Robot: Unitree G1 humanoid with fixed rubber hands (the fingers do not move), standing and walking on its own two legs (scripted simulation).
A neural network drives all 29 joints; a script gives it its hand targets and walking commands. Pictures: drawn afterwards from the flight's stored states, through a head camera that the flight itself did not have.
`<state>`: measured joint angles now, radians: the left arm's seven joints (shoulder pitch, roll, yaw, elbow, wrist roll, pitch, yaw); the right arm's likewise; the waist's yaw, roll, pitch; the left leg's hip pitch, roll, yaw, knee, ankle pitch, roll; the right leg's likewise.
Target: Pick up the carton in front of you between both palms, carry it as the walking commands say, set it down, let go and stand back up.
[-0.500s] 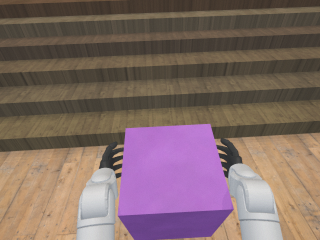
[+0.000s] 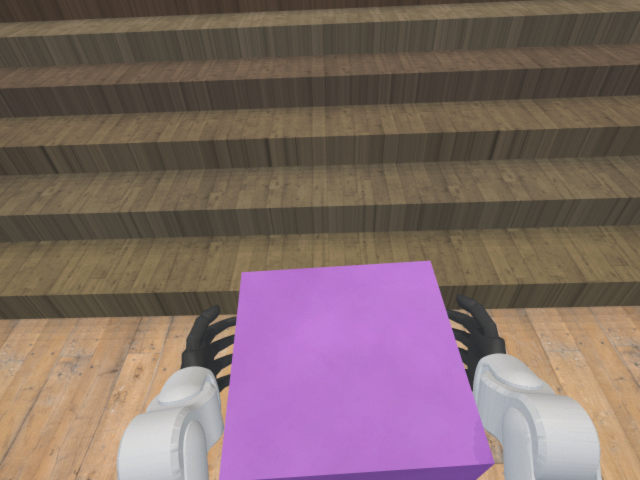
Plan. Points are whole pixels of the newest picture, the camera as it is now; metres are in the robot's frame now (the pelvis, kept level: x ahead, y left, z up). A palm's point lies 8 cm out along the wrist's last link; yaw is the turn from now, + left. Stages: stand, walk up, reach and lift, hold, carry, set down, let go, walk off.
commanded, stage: carry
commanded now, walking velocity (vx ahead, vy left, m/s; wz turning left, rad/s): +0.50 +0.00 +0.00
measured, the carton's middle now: (343, 400) +0.23 +0.01 +0.03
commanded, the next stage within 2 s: none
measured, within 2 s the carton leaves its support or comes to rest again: neither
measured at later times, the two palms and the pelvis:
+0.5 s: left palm (232, 198) +0.56 +0.19 +0.08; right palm (411, 197) +0.54 -0.11 +0.09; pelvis +0.32 +0.05 +0.00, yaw -2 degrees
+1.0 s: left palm (276, 71) +0.98 +0.15 +0.14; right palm (403, 71) +0.98 -0.15 +0.13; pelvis +0.63 +0.00 +0.00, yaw -1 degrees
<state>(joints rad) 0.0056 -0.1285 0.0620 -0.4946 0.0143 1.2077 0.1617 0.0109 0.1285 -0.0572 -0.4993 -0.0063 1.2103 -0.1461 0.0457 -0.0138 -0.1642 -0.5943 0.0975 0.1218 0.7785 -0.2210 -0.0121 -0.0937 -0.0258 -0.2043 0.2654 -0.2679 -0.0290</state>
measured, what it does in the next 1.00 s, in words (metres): walks ahead: left foot, then right foot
